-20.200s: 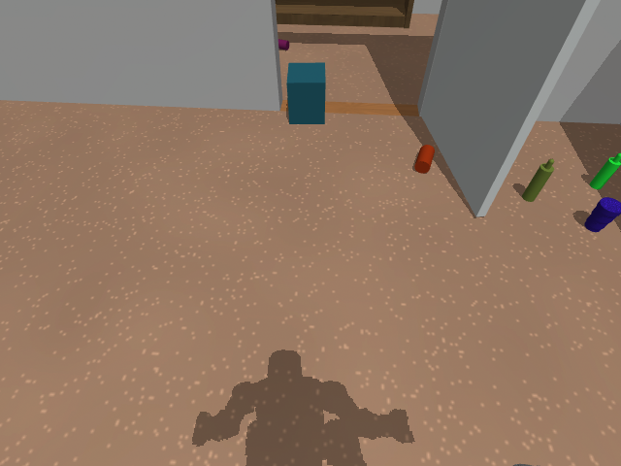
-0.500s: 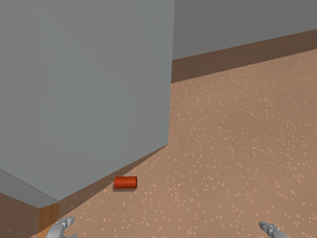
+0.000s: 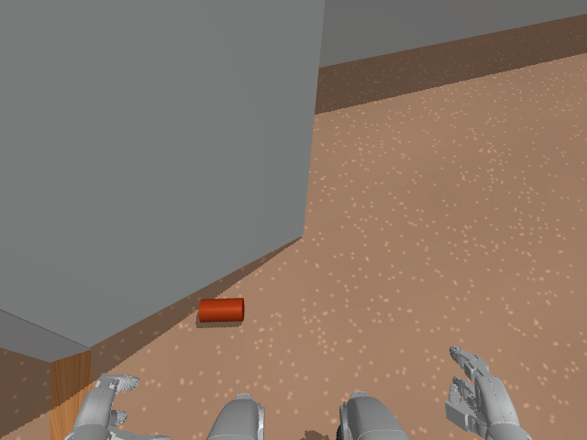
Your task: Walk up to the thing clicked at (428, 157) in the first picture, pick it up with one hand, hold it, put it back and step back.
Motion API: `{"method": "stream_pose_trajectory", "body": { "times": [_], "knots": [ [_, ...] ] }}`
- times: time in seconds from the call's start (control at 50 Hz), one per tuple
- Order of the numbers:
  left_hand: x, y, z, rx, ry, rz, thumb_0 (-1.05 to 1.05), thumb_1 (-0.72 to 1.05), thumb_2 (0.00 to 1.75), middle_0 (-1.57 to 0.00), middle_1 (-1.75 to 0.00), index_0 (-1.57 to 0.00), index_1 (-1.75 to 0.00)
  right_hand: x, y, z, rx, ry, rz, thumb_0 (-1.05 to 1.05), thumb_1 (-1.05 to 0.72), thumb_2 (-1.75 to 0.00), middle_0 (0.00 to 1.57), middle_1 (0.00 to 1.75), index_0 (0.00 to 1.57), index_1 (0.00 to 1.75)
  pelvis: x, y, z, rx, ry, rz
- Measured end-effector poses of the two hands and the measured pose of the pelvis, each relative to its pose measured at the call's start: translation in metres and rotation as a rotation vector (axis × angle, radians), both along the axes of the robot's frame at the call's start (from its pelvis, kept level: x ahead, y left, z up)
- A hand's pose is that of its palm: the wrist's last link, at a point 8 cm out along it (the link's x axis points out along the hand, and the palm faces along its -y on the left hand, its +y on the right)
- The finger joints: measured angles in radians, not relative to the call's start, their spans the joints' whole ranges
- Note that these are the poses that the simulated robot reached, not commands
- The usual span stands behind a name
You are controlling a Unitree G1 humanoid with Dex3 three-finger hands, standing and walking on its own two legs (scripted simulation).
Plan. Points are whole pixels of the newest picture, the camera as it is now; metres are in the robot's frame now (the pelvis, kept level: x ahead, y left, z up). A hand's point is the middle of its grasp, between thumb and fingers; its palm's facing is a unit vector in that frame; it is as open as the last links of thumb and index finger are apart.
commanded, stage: rise first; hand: left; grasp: from above
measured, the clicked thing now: (222, 310) +0.48 +0.23 -0.68
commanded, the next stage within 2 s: none
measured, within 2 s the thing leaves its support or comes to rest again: neither
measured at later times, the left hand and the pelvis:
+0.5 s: hand (139, 425) +0.15 +0.26 -0.21, palm faces -0.27 -0.79 -0.55, open 14.1 cm; pelvis -0.01 +0.00 -0.07, yaw +0 degrees
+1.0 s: hand (177, 346) +0.31 +0.28 -0.39, palm faces -0.46 -0.29 -0.84, open 14.0 cm; pelvis -0.08 -0.01 -0.27, yaw -2 degrees
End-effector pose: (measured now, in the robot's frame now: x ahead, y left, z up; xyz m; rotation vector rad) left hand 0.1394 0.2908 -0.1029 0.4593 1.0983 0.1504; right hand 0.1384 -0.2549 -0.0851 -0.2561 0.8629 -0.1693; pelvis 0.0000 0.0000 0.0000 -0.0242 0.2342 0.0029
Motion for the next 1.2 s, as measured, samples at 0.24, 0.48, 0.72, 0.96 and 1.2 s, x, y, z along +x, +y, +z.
{"method": "stream_pose_trajectory", "body": {
  "times": [0.24, 0.48, 0.72, 0.96, 1.2],
  "knots": [
    [-0.003, -0.001, -0.012, 0.041, 0.015, -0.042, 0.0, -0.53, 0.96, -0.08, -1.08, -0.09, -1.07, 0.026, 0.01, -0.016, 0.005, -0.088, 0.035, 0.01, -0.9, -0.9, 0.2, 0.3, 0.2, 0.3, 0.002, 0.0, -0.025, -0.014, 0.063, 0.007],
    [0.007, 0.007, -0.051, 0.128, 0.024, -0.166, 0.0, -0.54, 0.96, -0.08, -1.08, -0.09, -1.07, 0.024, 0.006, -0.051, -0.014, -0.104, 0.071, 0.01, -0.91, -0.9, 0.2, 0.3, 0.2, 0.3, -0.01, -0.003, -0.062, -0.016, 0.146, 0.01],
    [0.09, 0.004, -0.152, 0.335, -0.145, -0.515, 0.0, -0.52, 0.95, -0.09, -1.07, -0.1, -1.07, -0.002, -0.018, -0.173, -0.041, -0.008, 0.078, 0.01, -0.9, -0.9, 0.2, 0.3, 0.2, 0.3, -0.044, -0.006, -0.168, -0.012, 0.301, 0.001],
    [0.165, -0.002, -0.226, 0.525, -0.197, -0.739, 0.0, -0.53, 0.99, -0.09, -1.07, -0.09, -1.06, -0.091, -0.025, -0.291, -0.007, 0.247, 0.015, 0.01, -0.91, -0.9, 0.2, 0.3, 0.2, 0.3, -0.078, -0.009, -0.255, -0.021, 0.354, -0.011],
    [0.211, -0.002, -0.284, 0.599, -0.244, -0.937, 0.0, -0.53, 1.01, -0.08, -1.04, -0.09, -1.04, -0.172, -0.028, -0.327, -0.06, 0.465, -0.065, 0.0, -0.91, -0.9, 0.2, 0.3, 0.2, 0.3, -0.089, 0.0, -0.309, -0.061, 0.355, -0.026]
  ]
}}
